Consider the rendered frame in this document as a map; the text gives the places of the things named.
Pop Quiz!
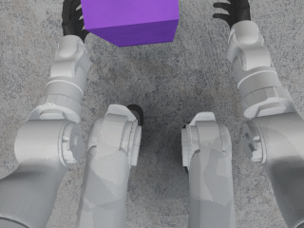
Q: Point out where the left robot upper arm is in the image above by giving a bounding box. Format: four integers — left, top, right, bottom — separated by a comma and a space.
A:
0, 119, 85, 228

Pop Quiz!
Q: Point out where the right robot upper arm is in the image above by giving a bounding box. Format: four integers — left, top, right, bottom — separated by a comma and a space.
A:
242, 112, 304, 228

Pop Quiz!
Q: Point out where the left robot forearm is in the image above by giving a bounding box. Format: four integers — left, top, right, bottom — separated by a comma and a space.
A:
14, 34, 91, 159

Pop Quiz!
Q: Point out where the right robot forearm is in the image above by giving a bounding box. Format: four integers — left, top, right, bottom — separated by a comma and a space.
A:
226, 20, 304, 121

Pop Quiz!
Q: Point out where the left robot hand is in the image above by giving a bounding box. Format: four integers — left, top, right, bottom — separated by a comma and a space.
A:
62, 0, 89, 43

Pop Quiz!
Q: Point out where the right robot shin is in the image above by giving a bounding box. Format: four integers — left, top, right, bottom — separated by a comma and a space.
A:
187, 111, 232, 168

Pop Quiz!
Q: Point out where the right robot hand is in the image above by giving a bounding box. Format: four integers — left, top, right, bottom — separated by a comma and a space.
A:
213, 0, 251, 29

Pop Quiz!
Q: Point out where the carton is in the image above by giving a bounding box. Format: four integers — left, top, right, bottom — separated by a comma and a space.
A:
81, 0, 180, 48

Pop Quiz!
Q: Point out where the left robot shin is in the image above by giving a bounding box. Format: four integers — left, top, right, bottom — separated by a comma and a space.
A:
86, 104, 137, 153

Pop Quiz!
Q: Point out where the robot shin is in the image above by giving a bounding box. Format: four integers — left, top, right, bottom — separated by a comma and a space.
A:
86, 104, 137, 153
187, 111, 232, 168

